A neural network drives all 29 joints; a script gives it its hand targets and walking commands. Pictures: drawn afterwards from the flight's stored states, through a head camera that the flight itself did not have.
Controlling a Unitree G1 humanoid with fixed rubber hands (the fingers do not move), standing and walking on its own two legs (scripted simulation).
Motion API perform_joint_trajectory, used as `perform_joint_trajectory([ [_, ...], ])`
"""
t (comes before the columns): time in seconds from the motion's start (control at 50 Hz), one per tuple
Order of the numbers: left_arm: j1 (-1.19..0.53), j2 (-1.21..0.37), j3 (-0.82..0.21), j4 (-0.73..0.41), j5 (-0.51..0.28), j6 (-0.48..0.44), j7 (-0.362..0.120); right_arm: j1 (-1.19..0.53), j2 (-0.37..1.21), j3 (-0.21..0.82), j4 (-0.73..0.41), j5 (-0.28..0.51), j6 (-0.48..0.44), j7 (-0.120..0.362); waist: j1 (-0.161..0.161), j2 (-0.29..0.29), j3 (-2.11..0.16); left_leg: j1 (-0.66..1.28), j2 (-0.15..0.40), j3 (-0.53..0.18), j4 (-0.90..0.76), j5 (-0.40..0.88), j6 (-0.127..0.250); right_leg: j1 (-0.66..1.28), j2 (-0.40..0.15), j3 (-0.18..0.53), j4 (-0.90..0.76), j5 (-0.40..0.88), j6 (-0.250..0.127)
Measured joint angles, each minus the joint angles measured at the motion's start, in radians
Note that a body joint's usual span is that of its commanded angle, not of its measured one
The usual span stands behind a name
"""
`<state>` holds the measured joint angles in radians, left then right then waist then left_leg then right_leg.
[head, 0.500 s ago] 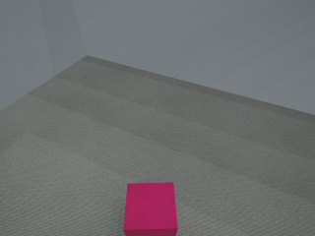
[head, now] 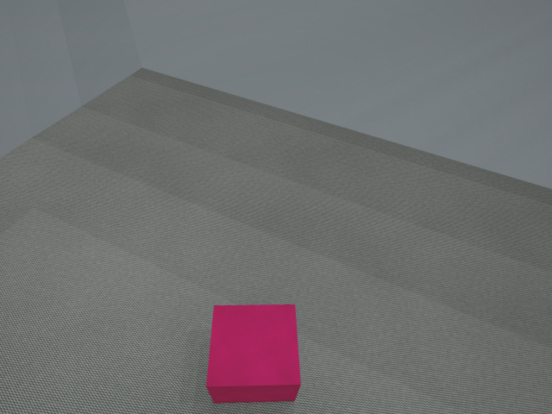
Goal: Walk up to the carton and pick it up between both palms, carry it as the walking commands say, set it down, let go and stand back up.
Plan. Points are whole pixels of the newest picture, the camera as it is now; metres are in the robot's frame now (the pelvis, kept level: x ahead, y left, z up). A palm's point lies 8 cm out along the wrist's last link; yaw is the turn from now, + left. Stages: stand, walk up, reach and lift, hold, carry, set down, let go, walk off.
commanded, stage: stand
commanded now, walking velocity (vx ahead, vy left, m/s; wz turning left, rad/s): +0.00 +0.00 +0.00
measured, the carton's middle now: (254, 353) +0.41 +0.05 -0.67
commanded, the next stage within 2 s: reach and lift in 0.22 s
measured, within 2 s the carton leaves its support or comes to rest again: neither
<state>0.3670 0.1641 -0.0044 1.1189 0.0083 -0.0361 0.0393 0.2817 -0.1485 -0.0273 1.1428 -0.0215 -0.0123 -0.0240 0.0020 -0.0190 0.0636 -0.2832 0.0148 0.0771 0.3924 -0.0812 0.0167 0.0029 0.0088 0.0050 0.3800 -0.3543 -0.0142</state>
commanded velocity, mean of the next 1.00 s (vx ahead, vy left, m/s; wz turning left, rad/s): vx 0.00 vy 0.00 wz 0.00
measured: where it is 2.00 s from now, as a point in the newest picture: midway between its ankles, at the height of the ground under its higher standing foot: outside the picture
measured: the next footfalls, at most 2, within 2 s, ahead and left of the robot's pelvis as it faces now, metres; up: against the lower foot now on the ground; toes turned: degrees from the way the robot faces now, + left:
none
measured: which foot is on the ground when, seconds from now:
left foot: down 0.00-1.00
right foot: down 0.00-1.00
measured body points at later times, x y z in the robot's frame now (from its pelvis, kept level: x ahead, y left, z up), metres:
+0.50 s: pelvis -0.02 -0.01 -0.03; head +0.05 +0.01 +0.41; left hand +0.19 +0.22 -0.15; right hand +0.18 -0.25 -0.14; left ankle +0.08 +0.11 -0.74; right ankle -0.09 -0.11 -0.74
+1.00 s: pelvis -0.05 +0.04 -0.07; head +0.10 +0.01 +0.36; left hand +0.21 +0.25 -0.18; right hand +0.20 -0.20 -0.19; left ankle +0.09 +0.14 -0.74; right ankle -0.09 -0.10 -0.74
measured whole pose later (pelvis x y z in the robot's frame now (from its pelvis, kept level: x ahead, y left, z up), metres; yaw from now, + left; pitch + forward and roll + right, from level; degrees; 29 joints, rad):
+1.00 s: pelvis -0.05 +0.04 -0.07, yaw -11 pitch +23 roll +0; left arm -0.12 0.16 0.19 0.51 -0.05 0.35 0.00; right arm -0.21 -0.21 -0.03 0.53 -0.01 0.37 0.03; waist 0.09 -0.01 -0.06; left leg -1.07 0.01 -0.01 0.85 -0.17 -0.01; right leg -0.91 0.02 0.09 0.99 -0.47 0.04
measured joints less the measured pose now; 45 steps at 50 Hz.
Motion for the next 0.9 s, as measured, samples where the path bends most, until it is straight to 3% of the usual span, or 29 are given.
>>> perform_joint_trajectory([
  [0.28,-0.035,0.01,0.004,0.007,0.009,0.003,0.002,-0.048,-0.013,0.011,-0.01,-0.006,-0.001,0.002,0.004,0.025,-0.027,0.015,0.003,-0.008,0.016,-0.014,-0.011,0.021,0.002,-0.011,0.01,-0.015,-0.009],
  [0.36,-0.066,0.046,-0.028,-0.278,-0.056,0.2,0.009,-0.118,-0.044,0.06,-0.208,0.074,0.155,0.006,0.028,-0.018,-0.052,-0.156,0.001,0.014,0.19,-0.171,0.001,-0.193,-0.026,-0.007,0.237,-0.123,-0.002],
  [0.42,-0.255,0.073,-0.011,-0.415,-0.079,0.367,0.022,-0.275,-0.075,0.081,-0.321,0.077,0.295,-0.001,0.022,-0.031,-0.021,-0.238,0.008,0.002,0.259,-0.106,-0.004,-0.295,-0.023,-0.02,0.368,-0.153,-0.007],
  [0.5,-0.451,0.081,-0.002,-0.552,-0.101,0.576,0.033,-0.397,-0.082,0.072,-0.414,0.069,0.48,0.005,0.034,-0.05,-0.042,-0.336,0.019,-0.012,0.289,-0.103,-0.016,-0.392,-0.006,-0.019,0.391,-0.151,-0.019],
  [0.56,-0.441,0.047,0.011,-0.598,-0.076,0.64,0.01,-0.362,-0.064,0.064,-0.46,0.074,0.553,0.025,0.045,-0.054,-0.095,-0.376,0.016,-0.034,0.267,-0.094,-0.021,-0.424,0.003,-0.005,0.34,-0.129,-0.004],
  [0.64,-0.315,-0.024,0.063,-0.547,-0.005,0.591,-0.022,-0.267,-0.019,0.023,-0.495,0.029,0.515,0.053,0.056,-0.045,-0.151,-0.428,-0.001,-0.077,0.258,-0.098,-0.013,-0.485,0.011,0.048,0.316,-0.104,0.003],
  [0.72,-0.251,-0.065,0.093,-0.531,-0.008,0.475,-0.033,-0.27,-0.007,0.001,-0.514,0.014,0.409,0.076,0.073,-0.02,-0.146,-0.56,-0.003,-0.102,0.331,-0.071,-0.02,-0.638,0.021,0.082,0.4,-0.076,0.022],
  [0.78,-0.287,-0.069,0.117,-0.592,-0.017,0.382,-0.02,-0.328,-0.005,-0.025,-0.531,0.005,0.33,0.085,0.094,-0.011,-0.127,-0.665,-0.006,-0.102,0.393,-0.06,-0.033,-0.748,0.015,0.084,0.461,-0.094,0.033],
  [0.84,-0.365,-0.065,0.14,-0.644,-0.028,0.331,-0.01,-0.384,-0.029,-0.029,-0.553,0.005,0.299,0.085,0.103,0.025,-0.129,-0.723,-0.005,-0.108,0.415,-0.127,-0.044,-0.835,0.011,0.065,0.532,-0.133,0.039],
  [0.9,-0.45,-0.049,0.158,-0.644,-0.037,0.321,-0.015,-0.429,-0.054,-0.023,-0.577,-0.006,0.308,0.069,0.105,0.04,-0.126,-0.771,-0.014,-0.104,0.446,-0.097,-0.024,-0.885,0.001,0.062,0.583,-0.137,0.048],
])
